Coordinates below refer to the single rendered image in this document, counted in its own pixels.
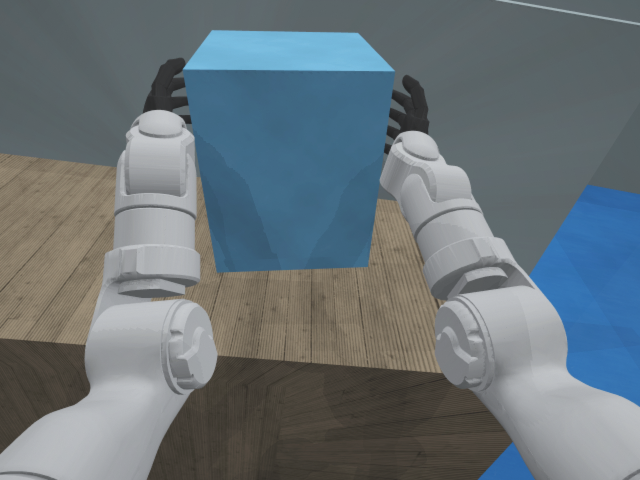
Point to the left robot forearm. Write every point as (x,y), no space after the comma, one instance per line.
(155,210)

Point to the right robot forearm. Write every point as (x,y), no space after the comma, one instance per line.
(461,254)

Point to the robot left hand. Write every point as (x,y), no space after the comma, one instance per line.
(163,86)

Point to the carton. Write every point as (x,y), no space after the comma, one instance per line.
(290,131)

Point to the pedestal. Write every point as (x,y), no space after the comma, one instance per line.
(321,374)

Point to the robot right hand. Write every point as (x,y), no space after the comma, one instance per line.
(415,107)

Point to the robot left upper arm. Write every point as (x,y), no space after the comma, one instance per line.
(143,360)

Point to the robot right upper arm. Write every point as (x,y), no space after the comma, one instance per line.
(508,346)

